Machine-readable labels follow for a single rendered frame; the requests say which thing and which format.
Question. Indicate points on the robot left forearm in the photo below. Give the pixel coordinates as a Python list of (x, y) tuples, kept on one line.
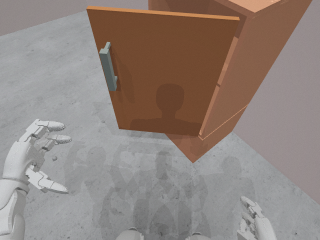
[(12, 204)]

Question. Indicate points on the right robot hand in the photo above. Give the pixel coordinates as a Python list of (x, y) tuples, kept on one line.
[(260, 226)]

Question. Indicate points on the right robot shin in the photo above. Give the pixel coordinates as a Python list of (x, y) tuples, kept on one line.
[(196, 233)]

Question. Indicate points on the cupboard door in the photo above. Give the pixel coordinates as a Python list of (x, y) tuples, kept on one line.
[(167, 65)]

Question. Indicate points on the left robot hand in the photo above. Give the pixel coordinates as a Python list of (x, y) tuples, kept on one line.
[(18, 163)]

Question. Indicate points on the handle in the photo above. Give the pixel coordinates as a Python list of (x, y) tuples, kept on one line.
[(106, 61)]

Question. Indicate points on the left robot thigh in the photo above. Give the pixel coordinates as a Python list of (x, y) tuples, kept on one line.
[(130, 235)]

